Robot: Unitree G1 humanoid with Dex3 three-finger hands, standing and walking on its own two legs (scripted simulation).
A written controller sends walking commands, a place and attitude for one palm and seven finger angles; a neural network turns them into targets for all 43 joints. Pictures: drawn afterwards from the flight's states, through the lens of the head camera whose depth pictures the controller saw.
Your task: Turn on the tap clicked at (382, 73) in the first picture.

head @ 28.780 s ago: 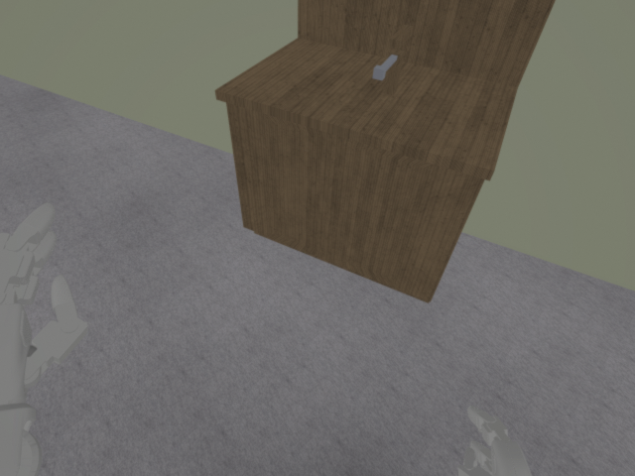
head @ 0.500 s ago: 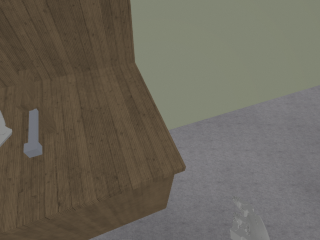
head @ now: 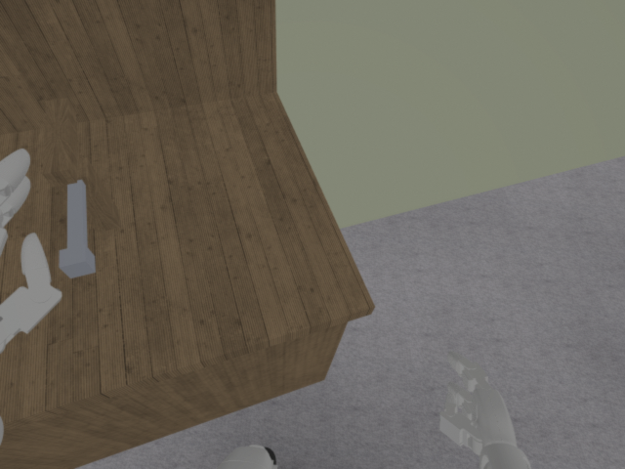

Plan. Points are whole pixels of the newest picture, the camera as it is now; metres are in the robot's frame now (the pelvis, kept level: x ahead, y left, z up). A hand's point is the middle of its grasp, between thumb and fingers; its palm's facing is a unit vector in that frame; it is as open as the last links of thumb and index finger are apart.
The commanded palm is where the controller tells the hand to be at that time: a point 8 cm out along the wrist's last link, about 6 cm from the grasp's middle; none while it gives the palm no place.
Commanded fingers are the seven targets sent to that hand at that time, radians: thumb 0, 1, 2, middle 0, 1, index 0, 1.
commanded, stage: shuffle to correct the standing spot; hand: left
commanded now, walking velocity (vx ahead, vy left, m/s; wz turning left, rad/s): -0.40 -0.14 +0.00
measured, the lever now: (77, 261) +0.31 +0.32 +0.05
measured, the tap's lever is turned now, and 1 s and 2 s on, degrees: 0 0 0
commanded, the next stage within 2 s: come to a stop and stand still in 0.02 s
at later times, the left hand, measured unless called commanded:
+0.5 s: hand (47, 327) +0.20 +0.25 +0.15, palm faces +0.34 -0.84 -0.43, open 7.4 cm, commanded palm +0.14 +0.28 +0.18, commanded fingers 0.00 0.90 0.90 -0.20 -0.30 -0.20 -0.30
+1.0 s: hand (73, 290) +0.23 +0.24 +0.16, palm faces +0.34 -0.85 -0.41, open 7.4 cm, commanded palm +0.17 +0.28 +0.18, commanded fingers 0.00 0.90 0.90 -0.20 -0.30 -0.20 -0.30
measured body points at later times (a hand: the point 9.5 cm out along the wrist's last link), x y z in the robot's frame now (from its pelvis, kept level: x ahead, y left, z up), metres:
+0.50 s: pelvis -0.02 +0.00 +0.00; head +0.01 +0.03 +0.44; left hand +0.18 +0.29 +0.18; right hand +0.14 -0.24 -0.08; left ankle +0.05 +0.11 -0.74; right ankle -0.01 -0.16 -0.74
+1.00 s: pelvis +0.01 +0.00 +0.00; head +0.05 +0.02 +0.45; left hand +0.21 +0.29 +0.18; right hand +0.21 -0.22 -0.07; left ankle +0.05 +0.11 -0.74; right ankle -0.01 -0.16 -0.74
